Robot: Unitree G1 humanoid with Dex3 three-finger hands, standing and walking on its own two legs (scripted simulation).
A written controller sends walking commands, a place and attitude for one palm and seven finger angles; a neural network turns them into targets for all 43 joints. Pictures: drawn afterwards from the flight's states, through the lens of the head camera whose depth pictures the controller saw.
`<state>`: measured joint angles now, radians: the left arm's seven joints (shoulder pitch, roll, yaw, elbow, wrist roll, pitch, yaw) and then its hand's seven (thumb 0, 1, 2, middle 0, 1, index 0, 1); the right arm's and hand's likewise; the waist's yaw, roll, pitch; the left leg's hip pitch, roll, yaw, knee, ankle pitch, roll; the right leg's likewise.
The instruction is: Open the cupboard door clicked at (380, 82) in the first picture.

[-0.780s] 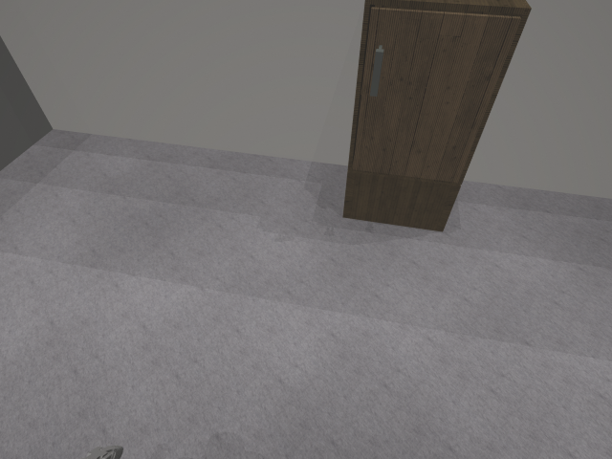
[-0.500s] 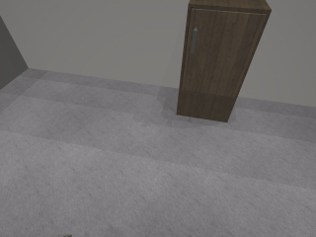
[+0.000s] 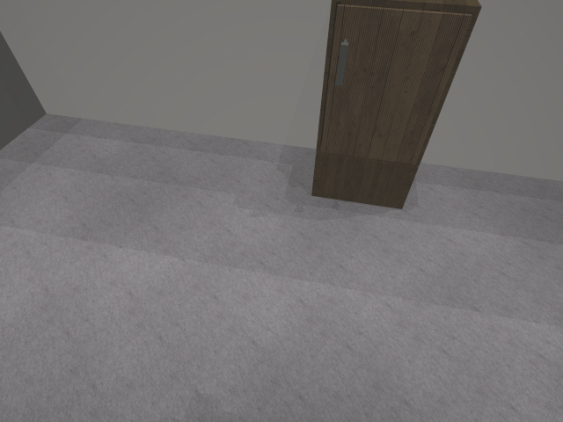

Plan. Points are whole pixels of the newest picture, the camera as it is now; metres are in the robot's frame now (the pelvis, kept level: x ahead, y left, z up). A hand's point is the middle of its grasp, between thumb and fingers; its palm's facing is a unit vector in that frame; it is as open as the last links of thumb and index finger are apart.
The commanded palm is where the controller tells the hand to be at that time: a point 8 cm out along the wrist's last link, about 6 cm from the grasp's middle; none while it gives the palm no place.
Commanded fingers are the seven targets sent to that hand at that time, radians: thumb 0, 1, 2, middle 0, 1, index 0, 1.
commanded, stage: stand and wait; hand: left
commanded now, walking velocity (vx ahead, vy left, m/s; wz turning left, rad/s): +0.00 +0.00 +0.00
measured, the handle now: (342, 62) +1.26 -0.15 -0.05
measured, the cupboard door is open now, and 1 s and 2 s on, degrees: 0 0 0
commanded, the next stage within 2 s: look at it before walking up in 0.04 s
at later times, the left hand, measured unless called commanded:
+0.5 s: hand out of the picture +0.08 +0.25 -0.15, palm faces -0.03 -0.94 -0.33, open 7.4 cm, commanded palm none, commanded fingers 0.00 0.90 0.90 -0.20 -0.30 -0.20 -0.30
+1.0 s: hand out of the picture +0.07 +0.22 -0.17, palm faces -0.08 -0.96 -0.27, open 7.4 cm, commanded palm none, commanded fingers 0.00 0.90 0.90 -0.20 -0.30 -0.20 -0.30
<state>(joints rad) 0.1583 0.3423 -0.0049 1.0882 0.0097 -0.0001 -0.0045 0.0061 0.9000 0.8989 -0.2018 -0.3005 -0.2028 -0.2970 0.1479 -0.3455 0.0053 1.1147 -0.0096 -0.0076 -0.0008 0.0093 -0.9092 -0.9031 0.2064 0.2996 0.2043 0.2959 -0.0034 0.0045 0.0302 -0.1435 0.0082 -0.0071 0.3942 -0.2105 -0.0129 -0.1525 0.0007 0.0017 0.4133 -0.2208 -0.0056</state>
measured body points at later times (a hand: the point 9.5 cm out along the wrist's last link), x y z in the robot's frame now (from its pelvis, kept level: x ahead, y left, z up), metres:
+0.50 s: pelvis +0.00 +0.00 +0.00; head +0.01 +0.00 +0.45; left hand +0.08 +0.30 -0.13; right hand +0.08 -0.30 -0.13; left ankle +0.00 +0.13 -0.74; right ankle +0.00 -0.11 -0.74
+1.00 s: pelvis +0.03 +0.00 -0.01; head +0.03 -0.01 +0.44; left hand +0.07 +0.27 -0.15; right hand +0.07 -0.27 -0.16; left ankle +0.00 +0.13 -0.74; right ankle +0.00 -0.11 -0.74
